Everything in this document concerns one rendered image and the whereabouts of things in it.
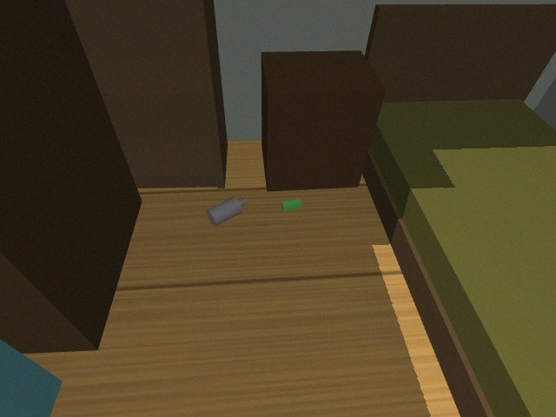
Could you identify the bookshelf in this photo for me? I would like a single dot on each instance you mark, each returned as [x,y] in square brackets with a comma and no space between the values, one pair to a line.
[156,64]

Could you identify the bed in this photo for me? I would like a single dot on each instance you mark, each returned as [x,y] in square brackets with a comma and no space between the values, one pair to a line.
[463,176]

